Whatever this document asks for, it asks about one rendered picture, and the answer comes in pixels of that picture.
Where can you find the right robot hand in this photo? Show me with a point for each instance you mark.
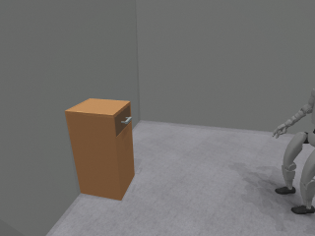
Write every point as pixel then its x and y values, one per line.
pixel 280 130

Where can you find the cabinet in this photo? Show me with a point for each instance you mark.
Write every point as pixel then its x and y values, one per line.
pixel 104 162

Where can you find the robot right foot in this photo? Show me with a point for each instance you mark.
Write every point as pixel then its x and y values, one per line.
pixel 285 190

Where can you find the right robot upper arm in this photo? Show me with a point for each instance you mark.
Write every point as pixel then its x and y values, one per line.
pixel 308 108

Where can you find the drawer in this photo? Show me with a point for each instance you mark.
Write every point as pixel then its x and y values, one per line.
pixel 121 117

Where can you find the handle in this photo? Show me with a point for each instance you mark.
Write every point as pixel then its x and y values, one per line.
pixel 127 121

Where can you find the right robot shin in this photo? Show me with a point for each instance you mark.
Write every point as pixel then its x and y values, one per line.
pixel 288 177

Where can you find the right robot forearm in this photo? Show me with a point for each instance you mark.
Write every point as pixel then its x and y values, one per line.
pixel 295 118

